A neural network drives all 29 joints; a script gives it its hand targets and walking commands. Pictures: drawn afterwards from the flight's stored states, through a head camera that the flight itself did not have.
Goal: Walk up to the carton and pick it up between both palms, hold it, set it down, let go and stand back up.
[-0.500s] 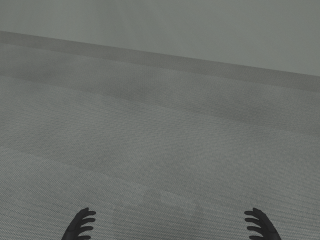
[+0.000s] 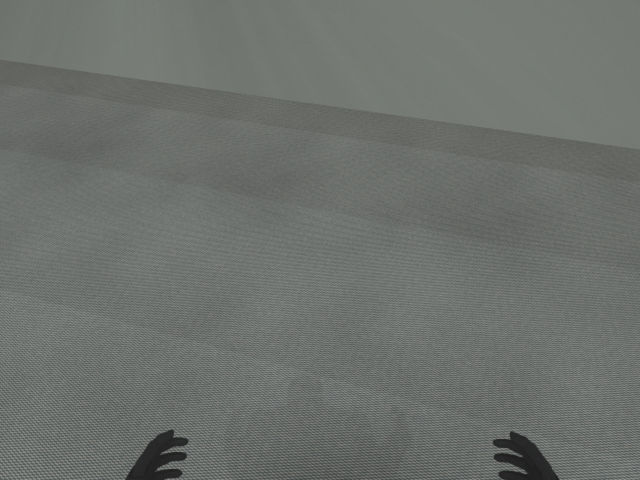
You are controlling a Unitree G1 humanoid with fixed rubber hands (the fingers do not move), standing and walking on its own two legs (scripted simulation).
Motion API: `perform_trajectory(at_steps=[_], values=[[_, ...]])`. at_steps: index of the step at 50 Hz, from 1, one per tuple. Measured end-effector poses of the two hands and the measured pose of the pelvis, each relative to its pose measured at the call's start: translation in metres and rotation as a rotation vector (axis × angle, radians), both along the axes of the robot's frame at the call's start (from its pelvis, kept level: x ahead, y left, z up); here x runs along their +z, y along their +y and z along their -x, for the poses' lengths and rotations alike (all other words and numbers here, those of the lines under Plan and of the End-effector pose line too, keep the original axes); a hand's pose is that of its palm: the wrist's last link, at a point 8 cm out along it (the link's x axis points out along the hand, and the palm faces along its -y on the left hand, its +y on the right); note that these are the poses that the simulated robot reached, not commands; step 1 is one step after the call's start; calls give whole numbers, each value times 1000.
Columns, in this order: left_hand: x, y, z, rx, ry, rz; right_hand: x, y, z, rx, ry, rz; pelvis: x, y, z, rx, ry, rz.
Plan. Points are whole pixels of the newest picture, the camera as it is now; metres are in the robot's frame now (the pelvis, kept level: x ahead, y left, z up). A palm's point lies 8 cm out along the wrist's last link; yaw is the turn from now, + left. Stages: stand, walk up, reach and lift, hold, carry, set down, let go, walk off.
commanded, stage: stand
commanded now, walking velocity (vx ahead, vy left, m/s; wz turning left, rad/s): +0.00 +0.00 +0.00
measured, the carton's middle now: out of the picture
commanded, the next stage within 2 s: none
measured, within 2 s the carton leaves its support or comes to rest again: neither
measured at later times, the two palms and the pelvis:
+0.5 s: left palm out of the picture +0.11 +0.25 -0.09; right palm out of the picture +0.12 -0.25 -0.09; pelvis +0.00 +0.00 +0.00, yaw +0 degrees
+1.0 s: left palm out of the picture +0.11 +0.25 -0.09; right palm out of the picture +0.11 -0.25 -0.09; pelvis +0.00 +0.00 +0.00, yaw +0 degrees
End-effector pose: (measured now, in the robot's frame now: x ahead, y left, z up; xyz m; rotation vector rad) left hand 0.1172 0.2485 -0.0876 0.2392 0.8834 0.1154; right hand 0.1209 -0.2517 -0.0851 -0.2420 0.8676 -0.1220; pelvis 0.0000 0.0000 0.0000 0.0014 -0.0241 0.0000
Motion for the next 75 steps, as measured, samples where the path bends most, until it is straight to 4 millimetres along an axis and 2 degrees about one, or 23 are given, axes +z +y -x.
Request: perform_trajectory(at_steps=[19,36,75], values=[[0,3,-1,2,10,-8,-2,0,1,-1,16,1,1,0,-2,0,-3,-1],[-3,4,10,8,46,-9,-3,-2,8,0,42,6,2,0,-1,1,0,-1],[-4,6,17,13,72,-16,-4,-5,15,-2,67,12,4,-1,-2,3,-2,-2]])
